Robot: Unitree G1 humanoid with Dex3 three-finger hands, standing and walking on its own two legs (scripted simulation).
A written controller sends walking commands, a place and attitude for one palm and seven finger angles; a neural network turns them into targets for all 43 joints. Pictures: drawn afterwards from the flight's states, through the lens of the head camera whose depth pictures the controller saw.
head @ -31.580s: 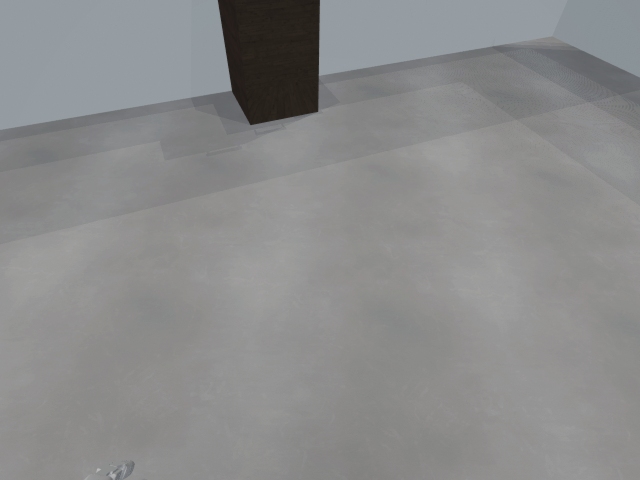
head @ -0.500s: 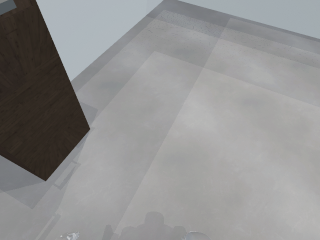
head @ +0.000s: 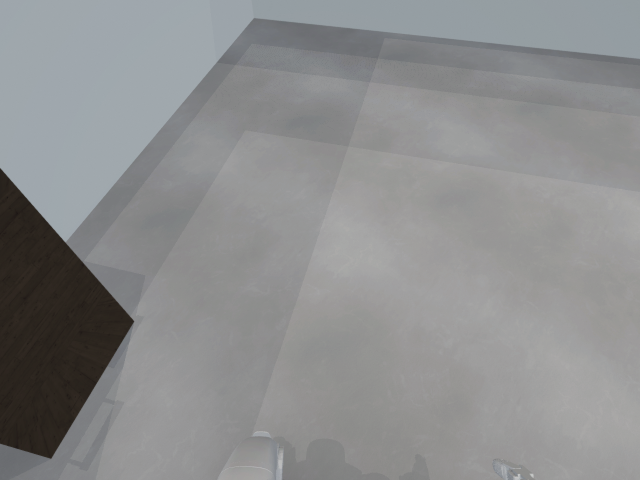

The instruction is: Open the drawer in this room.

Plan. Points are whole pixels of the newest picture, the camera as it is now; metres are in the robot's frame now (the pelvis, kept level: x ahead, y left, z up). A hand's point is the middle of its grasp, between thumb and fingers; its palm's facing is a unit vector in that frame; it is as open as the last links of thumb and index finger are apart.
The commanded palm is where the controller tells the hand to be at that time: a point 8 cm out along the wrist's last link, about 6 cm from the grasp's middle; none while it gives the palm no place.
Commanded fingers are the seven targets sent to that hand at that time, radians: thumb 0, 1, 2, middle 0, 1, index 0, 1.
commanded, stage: walk to a spot facing it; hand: left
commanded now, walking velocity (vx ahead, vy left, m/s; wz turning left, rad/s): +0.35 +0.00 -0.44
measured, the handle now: out of the picture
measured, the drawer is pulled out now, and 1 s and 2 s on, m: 0.00 0.00 0.00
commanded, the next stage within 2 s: turn to face it in 1.08 s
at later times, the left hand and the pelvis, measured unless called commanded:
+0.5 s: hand (208, 344) +0.33 +0.24 -0.17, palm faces -0.24 -0.95 -0.18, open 7.4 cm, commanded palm none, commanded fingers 0.00 0.90 0.90 -0.20 -0.30 -0.20 -0.30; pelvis +0.19 +0.07 +0.00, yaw -17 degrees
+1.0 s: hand (306, 255) +0.53 +0.09 -0.17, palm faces -0.47 -0.85 -0.25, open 7.1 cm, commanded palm none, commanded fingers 0.00 0.90 0.90 -0.20 -0.30 -0.20 -0.30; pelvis +0.37 -0.05 +0.00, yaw -31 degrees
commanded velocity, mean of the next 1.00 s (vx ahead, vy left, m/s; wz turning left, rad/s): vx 0.33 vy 0.00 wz -0.44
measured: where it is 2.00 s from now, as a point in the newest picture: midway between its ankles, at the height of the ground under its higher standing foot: (368, 382)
